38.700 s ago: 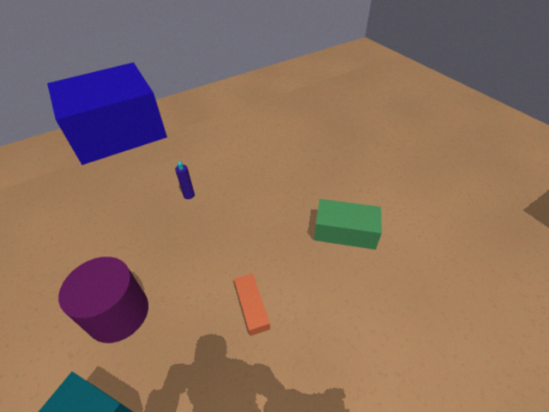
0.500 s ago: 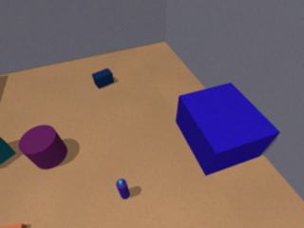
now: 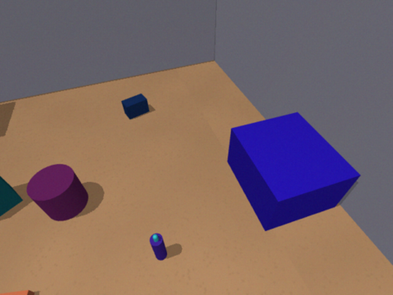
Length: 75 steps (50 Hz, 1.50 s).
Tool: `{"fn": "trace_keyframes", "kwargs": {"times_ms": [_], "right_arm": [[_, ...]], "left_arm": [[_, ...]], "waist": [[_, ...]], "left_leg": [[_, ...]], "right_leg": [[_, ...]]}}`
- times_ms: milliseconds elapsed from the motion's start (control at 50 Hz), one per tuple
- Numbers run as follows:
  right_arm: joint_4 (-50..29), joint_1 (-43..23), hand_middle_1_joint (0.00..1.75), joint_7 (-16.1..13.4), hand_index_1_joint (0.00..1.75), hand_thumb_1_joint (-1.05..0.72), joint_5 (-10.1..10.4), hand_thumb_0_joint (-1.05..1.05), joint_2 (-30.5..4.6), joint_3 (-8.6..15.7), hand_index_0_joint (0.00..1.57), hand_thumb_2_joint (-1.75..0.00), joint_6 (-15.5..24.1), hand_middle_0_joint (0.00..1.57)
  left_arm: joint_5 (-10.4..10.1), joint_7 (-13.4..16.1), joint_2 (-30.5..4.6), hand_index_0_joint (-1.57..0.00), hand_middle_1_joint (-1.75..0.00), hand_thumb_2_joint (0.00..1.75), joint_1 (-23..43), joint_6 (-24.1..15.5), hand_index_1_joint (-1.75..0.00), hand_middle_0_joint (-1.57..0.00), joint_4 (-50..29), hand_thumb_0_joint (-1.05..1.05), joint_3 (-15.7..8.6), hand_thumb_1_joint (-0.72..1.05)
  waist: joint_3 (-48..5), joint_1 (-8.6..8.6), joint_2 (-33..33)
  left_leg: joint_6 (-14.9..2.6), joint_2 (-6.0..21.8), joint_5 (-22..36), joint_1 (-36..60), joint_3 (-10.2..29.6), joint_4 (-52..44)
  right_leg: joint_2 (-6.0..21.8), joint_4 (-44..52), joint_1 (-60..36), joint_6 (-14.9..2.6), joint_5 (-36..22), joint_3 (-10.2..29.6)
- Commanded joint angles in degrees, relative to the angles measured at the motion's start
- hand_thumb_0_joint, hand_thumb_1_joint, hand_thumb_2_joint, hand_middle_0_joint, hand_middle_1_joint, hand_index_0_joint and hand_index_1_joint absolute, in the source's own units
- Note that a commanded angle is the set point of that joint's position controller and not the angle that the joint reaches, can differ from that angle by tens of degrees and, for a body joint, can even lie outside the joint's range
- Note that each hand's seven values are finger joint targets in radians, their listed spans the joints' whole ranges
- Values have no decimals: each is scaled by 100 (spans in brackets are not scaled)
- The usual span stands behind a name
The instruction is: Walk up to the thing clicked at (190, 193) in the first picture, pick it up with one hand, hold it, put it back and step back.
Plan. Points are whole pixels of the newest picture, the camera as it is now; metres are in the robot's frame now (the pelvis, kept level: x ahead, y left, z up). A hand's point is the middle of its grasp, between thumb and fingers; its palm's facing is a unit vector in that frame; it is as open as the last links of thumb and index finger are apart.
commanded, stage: stand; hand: left
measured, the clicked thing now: (158, 245) +0.48 +0.22 -0.67
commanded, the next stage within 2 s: walk up in 0.30 s
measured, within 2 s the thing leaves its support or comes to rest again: neither
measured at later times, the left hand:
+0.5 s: hand out of the picture +0.08 +0.28 -0.17, palm faces +0.00 -0.93 -0.38, open 7.4 cm
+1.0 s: hand out of the picture -0.01 +0.30 -0.18, palm faces -0.11 -0.92 -0.38, open 7.4 cm
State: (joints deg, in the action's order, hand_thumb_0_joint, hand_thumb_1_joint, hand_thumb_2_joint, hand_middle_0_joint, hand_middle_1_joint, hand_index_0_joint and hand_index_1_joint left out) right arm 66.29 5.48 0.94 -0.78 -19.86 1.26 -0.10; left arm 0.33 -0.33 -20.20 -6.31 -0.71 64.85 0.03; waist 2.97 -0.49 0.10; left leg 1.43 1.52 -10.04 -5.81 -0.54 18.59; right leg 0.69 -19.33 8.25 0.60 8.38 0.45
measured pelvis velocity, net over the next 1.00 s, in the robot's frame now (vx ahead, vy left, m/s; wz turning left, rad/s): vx -0.13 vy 0.04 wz -0.07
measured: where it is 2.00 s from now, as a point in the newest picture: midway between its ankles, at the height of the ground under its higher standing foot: outside the picture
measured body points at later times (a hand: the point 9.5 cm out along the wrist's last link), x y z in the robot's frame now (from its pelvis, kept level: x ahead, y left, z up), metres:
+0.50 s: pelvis -0.03 +0.01 -0.02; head +0.03 +0.01 +0.43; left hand +0.08 +0.32 -0.14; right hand +0.07 -0.31 -0.14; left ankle +0.00 +0.13 -0.74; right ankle +0.03 -0.12 -0.75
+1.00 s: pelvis -0.13 +0.04 -0.03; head -0.05 +0.05 +0.41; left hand +0.00 +0.35 -0.16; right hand -0.05 -0.28 -0.14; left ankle -0.07 +0.14 -0.75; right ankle -0.17 -0.09 -0.73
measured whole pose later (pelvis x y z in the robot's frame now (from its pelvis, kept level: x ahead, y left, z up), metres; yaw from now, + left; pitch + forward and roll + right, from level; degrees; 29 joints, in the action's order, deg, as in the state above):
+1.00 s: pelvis -0.13 +0.04 -0.03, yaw -4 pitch -1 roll -1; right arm 50.3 6.9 -1.4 -1.5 -20.8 3.2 -1.9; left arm 1.3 0.5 -22.8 -6.9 4.1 49.4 -4.3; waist 11.9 -0.6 1.6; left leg -1.9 1.7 -15.8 -21.2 -3.7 38.4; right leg -1.7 -45.9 16.8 0.8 26.6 4.1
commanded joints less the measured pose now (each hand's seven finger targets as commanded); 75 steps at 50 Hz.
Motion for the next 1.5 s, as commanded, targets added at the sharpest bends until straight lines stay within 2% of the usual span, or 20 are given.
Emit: {"fn": "trace_keyframes", "kwargs": {"times_ms": [0, 240, 360, 500, 560, 620, 660, 740, 920, 1020, 1040, 1060, 1160, 1240, 1300, 1320, 1340, 1360, 1380, 1480], "right_arm": [[-367, -229, 30, -66, 30, -90, 16, 0, -1212, 183, 20, -90, 155, 20], [-372, -128, 30, -88, 30, -90, 19, 0, -1225, 138, 20, -90, 152, 20], [-618, -11, 30, -149, 30, -90, 126, 0, -1401, 305, 20, -90, -34, 20], [-962, 553, 30, -127, 30, -90, 43, 0, -1236, 414, 20, -90, -292, 20], [-984, 933, 30, -143, 30, -90, 17, 0, -1343, 507, 20, -90, -195, 20], [-1317, 421, 30, -167, 30, -90, -199, 0, -2048, 673, 20, -90, -75, 20], [-1528, 213, 30, -208, 30, -90, -160, 0, -2135, 715, 20, -90, -64, 20], [-1720, 74, 30, -359, 30, -90, -102, 0, -1613, 589, 20, -90, -3, 20], [-1980, 362, 30, -364, 30, -90, -72, 0, -1772, 647, 20, -90, -50, 20], [-2112, 87, 30, -284, 30, -90, 20, 0, -1548, 513, 20, -90, -130, 20], [-2216, -179, 30, -313, 30, -90, 72, 0, -1276, 462, 20, -90, -115, 20], [-2153, -123, 30, -370, 30, -90, 57, 0, -1338, 494, 20, -90, -161, 20], [-1976, 530, 30, -385, 30, -90, 105, 0, -1342, 398, 20, -90, -62, 20], [-2113, 472, 30, -381, 30, -90, -10, 0, -1219, 374, 20, -90, 11, 20], [-1945, 941, 30, -358, 30, -90, -64, 0, -1240, 458, 20, -90, 42, 20], [-1910, 980, 30, -368, 30, -90, -112, 0, -1367, 505, 20, -90, 62, 20], [-1972, 788, 30, -364, 30, -90, -205, 0, -1844, 616, 20, -90, 81, 20], [-2126, 660, 30, -309, 30, -90, -137, 0, -2448, 727, 20, -90, 69, 20], [-2171, 499, 30, -326, 30, -90, -156, 0, -2387, 759, 20, -90, 94, 20], [-2178, 142, 30, -359, 30, -90, -162, 0, -1617, 558, 20, -90, 177, 20]], "left_arm": [[12, 62, -1265, -20, -30, 90, 295, -133, -30, -20, -390, 0, -232, 90], [8, 58, -1285, -20, -30, 90, 268, -104, -30, -20, -383, 0, -211, 90], [-72, 139, -1514, -20, -30, 90, 200, 87, -30, -20, -796, 0, -548, 90], [135, 177, -1783, -20, -30, 90, 853, 234, -30, -20, -1467, 0, -629, 90], [140, 217, -1646, -20, -30, 90, 1089, 286, -30, -20, -1685, 0, -574, 90], [56, 254, -1170, -20, -30, 90, 495, 387, -30, -20, -1805, 0, -520, 90], [121, 326, -1321, -20, -30, 90, 606, 421, -30, -20, -1742, 0, -603, 90], [73, 250, -1349, -20, -30, 90, 60, 385, -30, -20, -1732, 0, -647, 90], [122, 149, -1183, -20, -30, 90, -168, 330, -30, -20, -2054, 0, -692, 90], [241, 100, -1466, -20, -30, 90, -810, 247, -30, -20, -1845, 0, -843, 90], [163, 72, -1884, -20, -30, 90, -542, 279, -30, -20, -1964, 0, -933, 90], [227, 80, -2102, -20, -30, 90, -233, 253, -30, -20, -2163, 0, -951, 90], [218, 199, -1428, -20, -30, 90, 234, 262, -30, -20, -2451, 0, -811, 90], [246, 195, -1385, -20, -30, 90, -187, 349, -30, -20, -2550, 0, -805, 90], [149, 129, -1496, -20, -30, 90, 20, 449, -30, -20, -2650, 0, -765, 90], [128, 104, -1323, -20, -30, 90, 15, 480, -30, -20, -2678, 0, -706, 90], [98, 75, -1070, -20, -30, 90, -234, 493, -30, -20, -2678, 0, -641, 90], [92, 147, -1274, -20, -30, 90, 230, 493, -30, -20, -2776, 0, -734, 90], [175, 183, -1408, -20, -30, 90, 263, 520, -30, -20, -2683, 0, -808, 90], [103, 55, -1291, -20, -30, 90, -568, 421, -30, -20, -2204, 0, -862, 90]], "waist": [[-328, 16, -28], [-307, 24, 29], [-805, 49, 132], [-626, -73, 1275], [-679, -304, 948], [-549, 42, -850], [-564, -145, -948], [-506, 138, -706], [-861, -105, -950], [-917, 211, -70], [-544, 299, 1132], [-331, 352, 1585], [-344, 84, 903], [-507, 330, 1129], [-636, 2, 906], [-626, 1, 578], [-649, 123, -581], [-624, -174, -1334], [-464, -147, -976], [-424, 247, -711]], "left_leg": [[-231, 563, -42, -75, 502, -389], [-213, 554, -12, -179, 518, -415], [-376, 399, 1678, -189, 383, 1015], [-402, -258, -2311, -692, 371, 3508], [-440, -56, -946, -577, 287, 1883], [-1228, 1583, 3285, -329, 2115, 548], [-1560, 2017, 2491, -822, 2686, 211], [-1380, 1378, 3443, 181, 1544, 1088], [-1390, 1460, 2557, 287, 1421, 1139], [-604, 783, 734, -1385, 959, 1856], [-238, -361, -899, -1939, 285, 2857], [-134, -585, -2668, -1888, 358, 4246], [-57, -632, -2038, -2086, 687, 4586], [-29, -435, -2056, -2004, 169, 2744], [-146, -400, -438, -862, -209, 782], [-252, -110, 64, -519, 237, 472], [-769, 1149, 595, 27, 2023, 175], [-1702, 2374, 1379, -917, 3103, -27], [-1914, 2486, 1287, -1349, 3244, -28], [-1323, 1293, 797, -575, 1336, 522]], "right_leg": [[620, 472, 44, -148, 109, 631], [624, 374, -19, -172, 133, 598], [732, -603, 71, -505, -2136, 565], [1922, -423, 1277, -1560, -1760, 1507], [1347, -1400, 1174, -942, -1485, 1083], [-652, -3950, 2065, -216, 2545, 670], [-722, -4925, 1929, -214, 2825, 1259], [-538, -5187, 2412, -3, 2096, 1074], [-205, -2602, 1315, 30, 1912, 293], [436, -639, -241, -486, -59, 923], [1344, -296, 282, -1271, -696, 2085], [2218, -14, 971, -1921, -1160, 2899], [1241, -952, 328, -1340, -2649, 1124], [1201, -1331, -478, -1253, -2769, 1067], [1007, -1882, 152, -921, -1687, 933], [844, -2040, 671, -677, -820, 919], [109, -2913, 1867, -341, 897, 607], [-411, -4153, 1751, -164, 2790, 424], [-450, -5045, 1617, -157, 2887, 1023], [-426, -4970, 1910, -42, 1910, 925]]}}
